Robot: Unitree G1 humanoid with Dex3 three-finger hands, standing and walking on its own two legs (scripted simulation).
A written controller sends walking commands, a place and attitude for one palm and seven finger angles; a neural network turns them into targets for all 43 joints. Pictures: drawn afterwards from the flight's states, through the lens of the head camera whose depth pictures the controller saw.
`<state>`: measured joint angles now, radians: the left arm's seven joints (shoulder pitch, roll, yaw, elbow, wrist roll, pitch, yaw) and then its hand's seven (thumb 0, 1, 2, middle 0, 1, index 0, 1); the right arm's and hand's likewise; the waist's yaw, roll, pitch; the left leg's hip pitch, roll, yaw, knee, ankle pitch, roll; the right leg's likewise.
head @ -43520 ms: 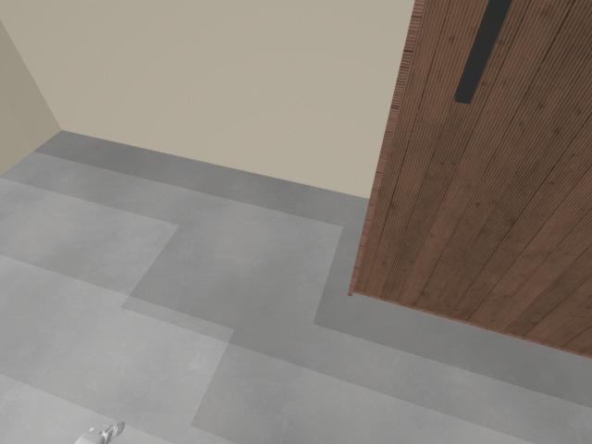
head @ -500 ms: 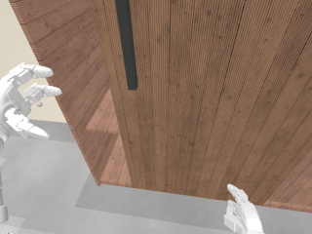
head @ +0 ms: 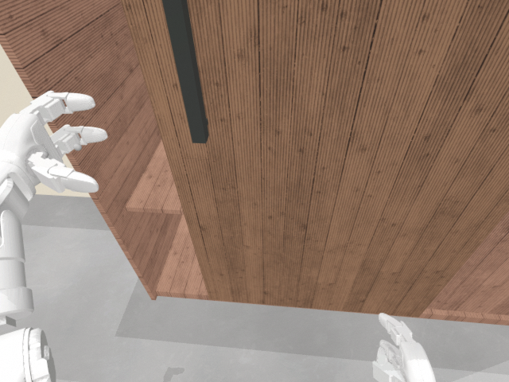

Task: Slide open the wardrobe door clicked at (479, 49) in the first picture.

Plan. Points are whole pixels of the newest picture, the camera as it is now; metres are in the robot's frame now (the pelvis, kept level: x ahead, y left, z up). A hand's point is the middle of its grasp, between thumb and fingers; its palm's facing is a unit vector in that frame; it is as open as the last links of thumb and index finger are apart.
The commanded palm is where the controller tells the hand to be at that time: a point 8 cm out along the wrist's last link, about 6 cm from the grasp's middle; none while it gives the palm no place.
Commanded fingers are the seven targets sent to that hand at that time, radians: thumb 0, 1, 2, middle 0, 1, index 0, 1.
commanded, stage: move the hooked fingers beside the handle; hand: left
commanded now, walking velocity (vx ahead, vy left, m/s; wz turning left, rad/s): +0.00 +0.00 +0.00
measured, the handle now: (190, 63) +0.55 +0.16 +0.26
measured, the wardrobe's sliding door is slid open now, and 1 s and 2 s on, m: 0.24 0.24 0.24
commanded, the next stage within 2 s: none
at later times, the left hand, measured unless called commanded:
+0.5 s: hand (109, 121) +0.41 +0.25 +0.23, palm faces +0.03 -1.00 -0.03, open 14.0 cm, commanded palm +0.38 +0.30 +0.24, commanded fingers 0.00 -0.50 0.30 -0.30 -1.20 -0.30 -1.20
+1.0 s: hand (140, 97) +0.47 +0.22 +0.24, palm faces -0.01 -1.00 -0.01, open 14.0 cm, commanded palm +0.46 +0.28 +0.23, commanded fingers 0.00 -0.50 0.30 -0.30 -1.20 -0.30 -1.20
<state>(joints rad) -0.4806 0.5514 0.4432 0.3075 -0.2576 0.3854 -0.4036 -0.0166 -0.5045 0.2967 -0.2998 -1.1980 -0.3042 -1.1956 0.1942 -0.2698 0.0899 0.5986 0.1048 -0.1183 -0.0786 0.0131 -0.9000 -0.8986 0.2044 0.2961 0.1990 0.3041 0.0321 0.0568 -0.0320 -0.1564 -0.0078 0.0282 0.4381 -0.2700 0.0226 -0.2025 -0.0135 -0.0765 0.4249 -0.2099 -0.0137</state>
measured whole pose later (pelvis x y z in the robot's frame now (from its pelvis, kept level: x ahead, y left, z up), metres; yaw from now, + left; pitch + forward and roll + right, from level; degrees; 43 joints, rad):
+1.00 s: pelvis +0.01 +0.00 +0.00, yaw -1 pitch +5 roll -1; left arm -0.98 0.58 0.35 0.95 -0.15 0.12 -0.35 -0.02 -0.51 0.30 -0.30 -1.20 -0.30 -1.20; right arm 0.33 -0.29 0.05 0.67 0.08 -0.10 -0.10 0.01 -0.90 -0.90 0.20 0.30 0.20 0.30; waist -0.06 0.03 -0.04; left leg -0.26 0.00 0.04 0.45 -0.28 0.03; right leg -0.30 -0.01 -0.07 0.42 -0.20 -0.01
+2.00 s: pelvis +0.01 +0.00 +0.00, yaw -1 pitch +6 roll -1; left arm -1.01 0.62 0.38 1.03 -0.15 0.07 -0.38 -0.02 -0.51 0.30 -0.30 -1.20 -0.30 -1.20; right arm 0.38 -0.29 0.05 0.67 0.08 -0.06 -0.09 0.01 -0.90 -0.90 0.21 0.30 0.20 0.30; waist -0.07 0.03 -0.06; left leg -0.29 0.01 0.04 0.47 -0.29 0.02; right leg -0.32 0.00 -0.06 0.42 -0.20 -0.01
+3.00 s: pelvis +0.02 +0.00 +0.00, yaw -2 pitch +6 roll -1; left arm -1.02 0.55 0.35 1.00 -0.12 0.08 -0.27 -0.02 -0.50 0.30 -0.30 -1.20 -0.30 -1.20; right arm 0.38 -0.29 0.04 0.67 0.06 -0.05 -0.08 0.01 -0.90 -0.90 0.21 0.30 0.20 0.30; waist -0.08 0.04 -0.06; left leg -0.28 0.01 0.05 0.47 -0.29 0.02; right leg -0.33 0.01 -0.05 0.42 -0.21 -0.01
